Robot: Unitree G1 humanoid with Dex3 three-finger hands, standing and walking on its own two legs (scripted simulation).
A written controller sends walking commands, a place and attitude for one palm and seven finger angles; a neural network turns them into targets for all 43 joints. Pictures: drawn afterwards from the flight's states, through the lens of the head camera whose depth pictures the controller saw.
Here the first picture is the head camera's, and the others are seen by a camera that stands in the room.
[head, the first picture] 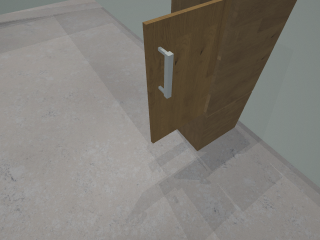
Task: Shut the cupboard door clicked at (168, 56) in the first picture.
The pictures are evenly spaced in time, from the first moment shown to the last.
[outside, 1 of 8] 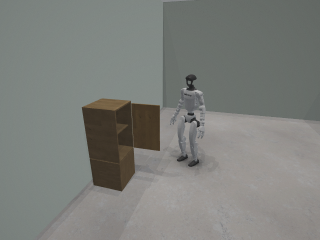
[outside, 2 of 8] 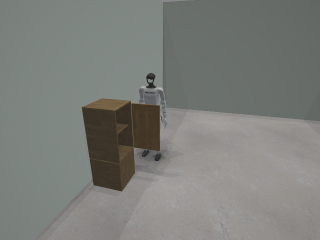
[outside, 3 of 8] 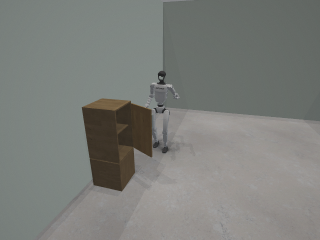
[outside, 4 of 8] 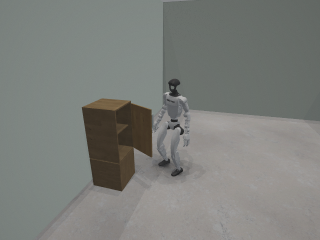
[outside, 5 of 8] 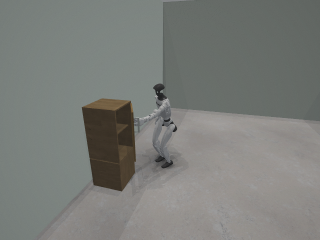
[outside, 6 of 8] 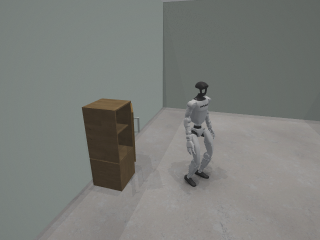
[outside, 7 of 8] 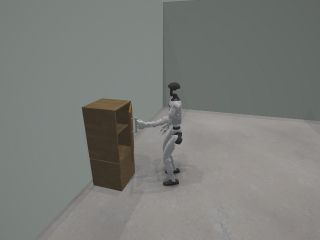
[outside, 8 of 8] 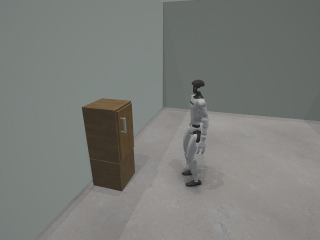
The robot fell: no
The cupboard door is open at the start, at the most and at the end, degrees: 92 92 0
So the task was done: yes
